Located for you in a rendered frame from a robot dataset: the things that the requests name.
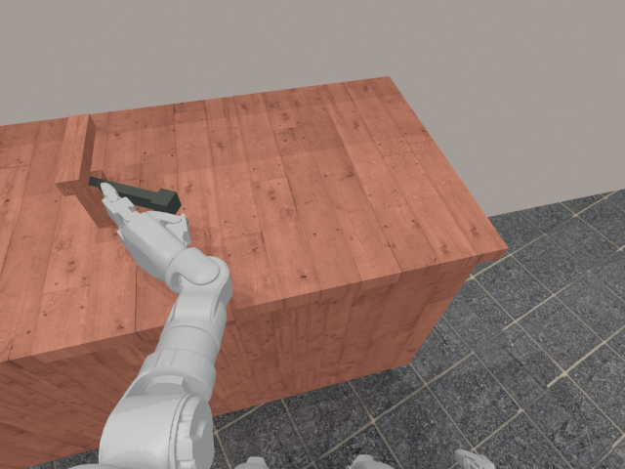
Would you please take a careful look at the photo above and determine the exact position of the counter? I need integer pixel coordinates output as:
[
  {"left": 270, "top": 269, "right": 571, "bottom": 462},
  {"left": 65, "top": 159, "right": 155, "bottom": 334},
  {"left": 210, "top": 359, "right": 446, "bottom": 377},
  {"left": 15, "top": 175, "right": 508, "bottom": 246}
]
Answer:
[{"left": 0, "top": 76, "right": 508, "bottom": 469}]

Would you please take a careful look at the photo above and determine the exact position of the robot left shin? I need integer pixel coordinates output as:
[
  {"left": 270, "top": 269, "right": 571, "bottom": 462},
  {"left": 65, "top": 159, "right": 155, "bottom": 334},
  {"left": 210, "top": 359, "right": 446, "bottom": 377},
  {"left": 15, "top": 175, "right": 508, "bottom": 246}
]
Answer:
[{"left": 246, "top": 456, "right": 267, "bottom": 466}]

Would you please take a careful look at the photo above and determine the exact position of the robot shin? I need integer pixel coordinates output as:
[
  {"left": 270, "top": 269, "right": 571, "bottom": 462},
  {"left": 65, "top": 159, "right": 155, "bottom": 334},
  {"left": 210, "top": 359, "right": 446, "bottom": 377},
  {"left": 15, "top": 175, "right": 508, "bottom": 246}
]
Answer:
[
  {"left": 351, "top": 454, "right": 373, "bottom": 467},
  {"left": 246, "top": 456, "right": 267, "bottom": 466}
]

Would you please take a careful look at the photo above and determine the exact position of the robot right shin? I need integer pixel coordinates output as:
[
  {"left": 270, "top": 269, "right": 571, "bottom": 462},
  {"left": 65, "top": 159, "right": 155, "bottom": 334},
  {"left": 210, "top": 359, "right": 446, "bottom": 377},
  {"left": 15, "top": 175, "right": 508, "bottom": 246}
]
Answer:
[{"left": 351, "top": 454, "right": 373, "bottom": 467}]

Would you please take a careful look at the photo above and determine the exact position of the robot right hand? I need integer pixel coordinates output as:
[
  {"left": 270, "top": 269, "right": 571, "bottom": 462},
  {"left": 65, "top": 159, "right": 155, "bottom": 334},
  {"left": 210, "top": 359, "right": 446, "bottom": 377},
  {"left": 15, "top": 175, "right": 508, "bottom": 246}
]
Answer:
[{"left": 455, "top": 449, "right": 495, "bottom": 469}]

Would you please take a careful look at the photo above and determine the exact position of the robot left upper arm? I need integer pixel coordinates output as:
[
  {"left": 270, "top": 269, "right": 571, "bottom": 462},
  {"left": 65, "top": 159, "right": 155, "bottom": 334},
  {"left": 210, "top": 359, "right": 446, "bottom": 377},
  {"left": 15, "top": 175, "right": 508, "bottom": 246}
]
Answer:
[{"left": 68, "top": 392, "right": 215, "bottom": 469}]

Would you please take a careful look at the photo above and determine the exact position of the tap lever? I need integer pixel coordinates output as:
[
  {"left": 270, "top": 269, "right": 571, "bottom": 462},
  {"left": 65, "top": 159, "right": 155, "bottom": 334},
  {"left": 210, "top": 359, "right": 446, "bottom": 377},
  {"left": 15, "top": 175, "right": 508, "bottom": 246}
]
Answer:
[{"left": 89, "top": 177, "right": 182, "bottom": 215}]

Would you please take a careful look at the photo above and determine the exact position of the left robot forearm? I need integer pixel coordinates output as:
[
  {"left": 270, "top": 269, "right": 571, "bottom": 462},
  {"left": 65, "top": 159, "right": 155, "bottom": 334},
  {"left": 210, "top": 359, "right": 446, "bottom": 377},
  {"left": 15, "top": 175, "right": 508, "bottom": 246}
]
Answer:
[{"left": 99, "top": 247, "right": 232, "bottom": 464}]

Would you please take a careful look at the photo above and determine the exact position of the robot left hand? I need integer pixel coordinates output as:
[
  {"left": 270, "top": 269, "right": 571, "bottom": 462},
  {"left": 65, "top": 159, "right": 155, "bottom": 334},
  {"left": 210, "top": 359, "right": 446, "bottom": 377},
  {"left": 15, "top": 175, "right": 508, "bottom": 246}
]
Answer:
[{"left": 101, "top": 183, "right": 191, "bottom": 282}]

